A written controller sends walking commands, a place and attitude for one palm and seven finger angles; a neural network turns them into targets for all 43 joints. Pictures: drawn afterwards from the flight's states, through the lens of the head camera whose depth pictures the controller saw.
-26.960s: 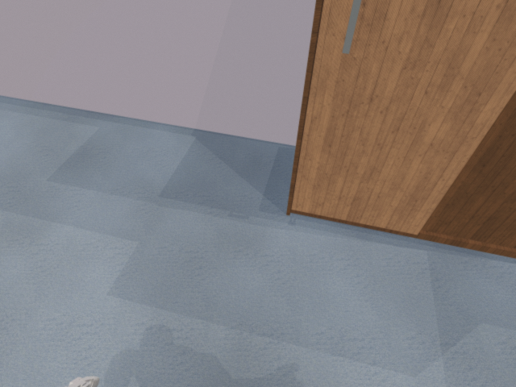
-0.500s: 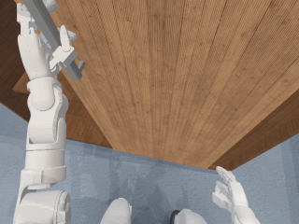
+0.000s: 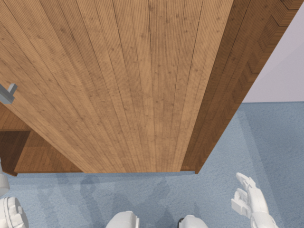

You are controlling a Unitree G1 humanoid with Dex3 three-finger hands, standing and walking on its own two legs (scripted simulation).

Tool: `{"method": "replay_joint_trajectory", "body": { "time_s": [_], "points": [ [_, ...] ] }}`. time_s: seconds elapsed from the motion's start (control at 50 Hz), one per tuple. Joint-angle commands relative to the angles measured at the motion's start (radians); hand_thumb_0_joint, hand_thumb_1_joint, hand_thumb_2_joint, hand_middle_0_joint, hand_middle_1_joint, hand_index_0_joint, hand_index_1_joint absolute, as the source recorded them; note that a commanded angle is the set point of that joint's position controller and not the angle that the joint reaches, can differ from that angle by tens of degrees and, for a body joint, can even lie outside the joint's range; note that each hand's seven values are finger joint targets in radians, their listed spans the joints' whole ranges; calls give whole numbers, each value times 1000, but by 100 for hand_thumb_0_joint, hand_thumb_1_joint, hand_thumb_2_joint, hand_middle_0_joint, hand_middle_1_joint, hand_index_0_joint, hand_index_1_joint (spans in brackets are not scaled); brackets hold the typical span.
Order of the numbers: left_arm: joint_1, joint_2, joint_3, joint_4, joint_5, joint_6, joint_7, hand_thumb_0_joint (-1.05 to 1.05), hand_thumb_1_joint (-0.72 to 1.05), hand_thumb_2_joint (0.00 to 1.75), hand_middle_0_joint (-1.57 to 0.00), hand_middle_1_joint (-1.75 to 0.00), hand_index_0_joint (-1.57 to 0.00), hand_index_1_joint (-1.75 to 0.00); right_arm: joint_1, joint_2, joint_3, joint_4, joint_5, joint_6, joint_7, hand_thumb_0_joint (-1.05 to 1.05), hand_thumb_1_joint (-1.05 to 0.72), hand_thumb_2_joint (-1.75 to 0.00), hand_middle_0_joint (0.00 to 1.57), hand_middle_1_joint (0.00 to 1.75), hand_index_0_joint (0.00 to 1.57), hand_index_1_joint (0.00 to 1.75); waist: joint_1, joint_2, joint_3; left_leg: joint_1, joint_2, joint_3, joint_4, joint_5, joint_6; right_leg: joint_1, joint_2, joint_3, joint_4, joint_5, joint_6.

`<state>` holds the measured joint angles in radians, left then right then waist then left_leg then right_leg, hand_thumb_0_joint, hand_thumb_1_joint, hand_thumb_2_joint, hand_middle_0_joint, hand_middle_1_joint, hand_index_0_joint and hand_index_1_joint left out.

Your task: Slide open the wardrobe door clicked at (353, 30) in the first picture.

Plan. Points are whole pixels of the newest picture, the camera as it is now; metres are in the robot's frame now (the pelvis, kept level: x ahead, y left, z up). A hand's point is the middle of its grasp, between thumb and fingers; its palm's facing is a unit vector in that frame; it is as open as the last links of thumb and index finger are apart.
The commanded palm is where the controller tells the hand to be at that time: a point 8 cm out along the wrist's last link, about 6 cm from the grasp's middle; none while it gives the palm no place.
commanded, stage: stop walking and hold the door there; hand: left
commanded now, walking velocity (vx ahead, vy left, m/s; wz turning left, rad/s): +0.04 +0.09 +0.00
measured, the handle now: out of the picture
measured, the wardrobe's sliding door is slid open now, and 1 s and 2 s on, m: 0.48 0.48 0.48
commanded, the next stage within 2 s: none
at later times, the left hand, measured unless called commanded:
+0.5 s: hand out of the picture +0.37 +0.36 +0.22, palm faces +0.68 -0.72 -0.17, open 6.7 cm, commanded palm +0.32 +0.37 +0.20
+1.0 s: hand out of the picture +0.36 +0.36 +0.22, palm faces +0.62 -0.76 -0.19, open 6.6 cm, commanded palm +0.32 +0.38 +0.20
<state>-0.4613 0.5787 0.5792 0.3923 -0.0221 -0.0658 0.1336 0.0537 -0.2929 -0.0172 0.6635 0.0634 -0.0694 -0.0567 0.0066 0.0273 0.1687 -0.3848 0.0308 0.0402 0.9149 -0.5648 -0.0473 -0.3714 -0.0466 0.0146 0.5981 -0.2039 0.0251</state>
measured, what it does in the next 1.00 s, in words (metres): steps on the spot: left foot, then right foot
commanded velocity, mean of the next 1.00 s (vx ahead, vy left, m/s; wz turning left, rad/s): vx -0.01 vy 0.04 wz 0.05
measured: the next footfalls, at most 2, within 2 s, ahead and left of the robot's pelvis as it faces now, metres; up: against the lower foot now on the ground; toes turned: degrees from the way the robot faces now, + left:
left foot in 0.06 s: +0.06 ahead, +0.10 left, +0.00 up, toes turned +5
right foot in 0.36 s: +0.00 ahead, -0.14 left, +0.00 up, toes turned -8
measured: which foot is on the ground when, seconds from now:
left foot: up 0.00-0.04, down 0.06-1.00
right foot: down 0.00-0.08, up 0.10-0.34, down 0.36-1.00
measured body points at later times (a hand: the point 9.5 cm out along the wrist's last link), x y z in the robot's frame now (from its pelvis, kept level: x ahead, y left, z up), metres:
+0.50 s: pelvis -0.03 -0.02 +0.01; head -0.02 -0.02 +0.46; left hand +0.33 +0.39 +0.23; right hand +0.05 -0.29 -0.10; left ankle +0.02 +0.10 -0.73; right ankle -0.04 -0.13 -0.73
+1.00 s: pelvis -0.04 +0.01 +0.01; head -0.04 +0.00 +0.46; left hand +0.33 +0.40 +0.23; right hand +0.02 -0.29 -0.11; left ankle +0.02 +0.10 -0.73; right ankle -0.04 -0.13 -0.73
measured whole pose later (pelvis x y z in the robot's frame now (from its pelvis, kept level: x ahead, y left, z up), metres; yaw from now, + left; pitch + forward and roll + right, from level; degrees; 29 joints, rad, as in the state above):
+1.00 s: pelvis -0.04 +0.01 +0.01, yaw -5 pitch -1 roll -1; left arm -0.60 0.67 0.54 0.87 0.00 -0.13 0.13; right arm 0.29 -0.32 -0.03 0.72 0.05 -0.01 -0.10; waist -0.04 0.05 0.00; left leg -0.34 0.07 0.17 0.56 -0.20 0.02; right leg -0.25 -0.03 -0.05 0.52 -0.25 0.03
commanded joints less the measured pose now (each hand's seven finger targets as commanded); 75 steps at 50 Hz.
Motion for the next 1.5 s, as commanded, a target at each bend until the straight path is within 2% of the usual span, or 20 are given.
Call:
{"method": "replay_joint_trajectory", "body": {
  "time_s": [0.0, 0.06, 0.1, 0.18, 0.3, 0.4, 0.62, 0.8, 1.0, 1.06, 1.12, 1.14, 1.2, 1.26, 1.3, 1.32, 1.36, 1.38, 1.42, 1.48],
  "points": [
    [-346, 338, 14, -288, 20, -91, 24, 0, 90, 90, -45, -140, -45, -140, 12, -97, -25, -116, -6, -20, -28, 0, -90, -90, 20, 30, 20, 30, -11, -138, -591, 240, -20, 32, -403, 344, 11, 291, -202, 106, -41, 641, -104],
    [-352, 220, -118, -287, 5, -100, 6, 0, 90, 90, -45, -140, -45, -140, 38, -138, -43, -145, 5, -19, -17, 0, -90, -90, 20, 30, 20, 30, 17, 274, -509, 327, 304, -198, -545, 790, 161, 38, 34, -28, 136, -301, -18],
    [-369, 199, -152, -218, 23, -87, 6, 0, 90, 90, -45, -140, -45, -140, 68, -133, -41, -126, -13, -35, -18, 0, -90, -90, 20, 30, 20, 30, -19, 339, -377, 176, 318, -273, -669, 410, 166, -25, 49, 10, 382, -260, -35],
    [-346, 232, -145, -213, 27, -60, 9, 0, 90, 90, -45, -140, -45, -140, 121, -138, -40, -103, -16, -47, -26, 0, -90, -90, 20, 30, 20, 30, -8, 237, -394, 361, 255, -122, -566, 729, 156, -48, 36, -53, 197, -200, -5],
    [-311, 340, -70, -144, 28, -53, 9, 0, 90, 90, -45, -140, -45, -140, 131, -169, -27, -112, -28, -50, -28, 0, -90, -90, 20, 30, 20, 30, -5, 262, -424, 294, 207, -33, -493, 687, 80, 183, 23, -69, -182, 33, -23],
    [-291, 438, 22, -21, 31, -55, 18, 0, 90, 90, -45, -140, -45, -140, 151, -156, -41, -102, -19, -23, -44, 0, -90, -90, 20, 30, 20, 30, -13, 19, -509, 239, 116, 48, -367, 647, 40, 257, -97, 52, -137, 515, -54],
    [-338, 451, 2, 237, 29, -81, 6, 0, 90, 90, -45, -140, -45, -140, 160, -184, -44, -69, -17, 3, -61, 0, -90, -90, 20, 30, 20, 30, -16, 128, -352, 214, 154, -7, -531, 362, 70, 95, -32, 1, -197, 21, -32],
    [-389, 437, -13, 284, 40, -112, -5, 0, 90, 90, -45, -140, -45, -140, 184, -187, -47, -70, -17, -9, -59, 0, -90, -90, 20, 30, 20, 30, -12, 102, -374, 228, 163, -12, -540, 370, 70, 97, -23, -8, -171, 28, -31],
    [-478, 436, -40, 270, 42, -120, -2, 0, 90, 90, -45, -140, -45, -140, 161, -173, -62, -56, -16, 27, -50, 0, -90, -90, 20, 30, 20, 30, -15, -127, -394, 143, 44, 11, -297, 382, 28, 159, -308, 128, -173, 444, -101],
    [-462, 395, -67, 238, 35, -123, -5, 0, 90, 90, -45, -140, -45, -140, 144, -182, -61, -59, -16, 34, -50, 0, -90, -90, 20, 30, 20, 30, -22, -80, -380, 233, 96, -28, -389, 588, 49, 75, -229, 21, -100, 264, -44],
    [-502, 263, -183, 147, 14, -149, -24, 0, 90, 90, -45, -140, -45, -140, 107, -169, -42, -82, -17, 30, -38, 0, -90, -90, 20, 30, 20, 30, -20, 265, -390, 242, 272, -276, -644, 579, 133, -29, -5, -93, 344, -379, 3],
    [-523, 252, -181, 97, 19, -155, -18, 0, 90, 90, -45, -140, -45, -140, 97, -154, -36, -89, -22, 16, -34, 0, -90, -90, 20, 30, 20, 30, 6, 252, -405, 176, 280, -299, -681, 484, 144, -1, 3, -69, 472, -410, -14],
    [-563, 181, -245, 80, 3, -131, -16, 0, 90, 90, -45, -140, -45, -140, 95, -141, -43, -67, -12, -8, -33, 0, -90, -90, 20, 30, 20, 30, 4, 197, -420, 166, 155, -83, -701, 345, 89, 82, 8, -156, 421, -336, -2],
    [-577, 188, -245, 87, -5, -115, -15, 0, 90, 90, -45, -140, -45, -140, 92, -124, -34, -72, -21, -26, -14, 0, -90, -90, 20, 30, 20, 30, 26, 212, -437, 196, 105, -42, -718, 431, 48, 217, 18, -221, 138, -369, -18],
    [-563, 178, -257, 69, -7, -116, -20, 0, 90, 90, -45, -140, -45, -140, 71, -125, -39, -93, -31, -33, 17, 0, -90, -90, 20, 30, 20, 30, 81, 95, -435, 44, 6, 12, -342, 437, -82, 418, -136, -131, -269, -191, -122],
    [-509, 232, -234, 85, 18, -128, -23, 0, 90, 90, -45, -140, -45, -140, 154, -147, -36, -89, -16, -15, 27, 0, -90, -90, 20, 30, 20, 30, 70, -353, -327, -205, -34, -131, 141, 82, -69, 417, -562, 415, -423, 41, -268],
    [-688, 190, -280, -7, 17, -109, -28, 0, 90, 90, -45, -140, -45, -140, 77, -121, -19, -85, -31, -37, 38, 0, -90, -90, 20, 30, 20, 30, 5, -200, -324, -336, 62, -309, 427, 27, -28, 353, -640, 275, -210, 503, -262],
    [-696, 137, -289, -36, 0, -122, -36, 0, 90, 90, -45, -140, -45, -140, 106, -90, -15, -75, -26, -39, 32, 0, -90, -90, 20, 30, 20, 30, -9, -232, -318, -353, 21, -185, 370, 60, -33, 447, -497, 64, -161, 642, -179],
    [-676, 176, -260, -115, 12, -128, -37, 0, 90, 90, -45, -140, -45, -140, 21, -72, -4, -86, -20, -35, 18, 0, -90, -90, 20, 30, 20, 30, 14, -268, -240, -223, 42, -67, 89, 75, -9, 375, -431, -54, -112, 706, -76],
    [-642, 93, -287, -272, 16, -136, -38, 0, 90, 90, -45, -140, -45, -140, -13, -39, -6, -92, -22, -22, -10, 0, -90, -90, 20, 30, 20, 30, -4, -138, -405, 212, -76, 163, -361, 337, 4, 266, -290, -194, 128, 677, -28]
  ]
}}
